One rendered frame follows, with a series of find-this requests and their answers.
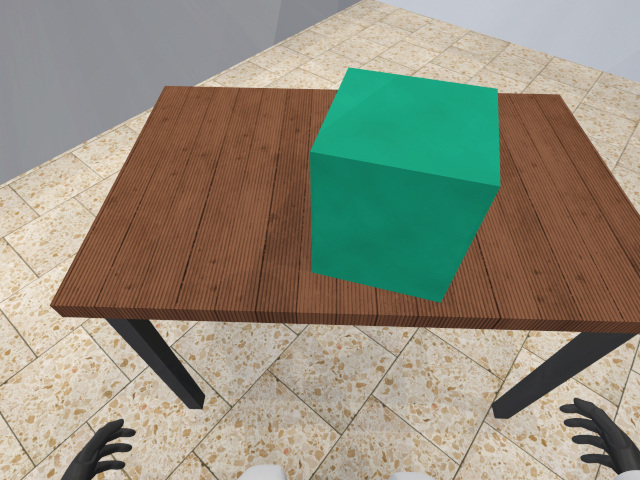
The carton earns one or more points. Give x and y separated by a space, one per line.
402 173

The table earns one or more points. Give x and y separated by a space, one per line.
209 219

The left robot hand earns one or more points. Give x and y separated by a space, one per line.
85 465

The right robot hand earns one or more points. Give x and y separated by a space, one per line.
623 454

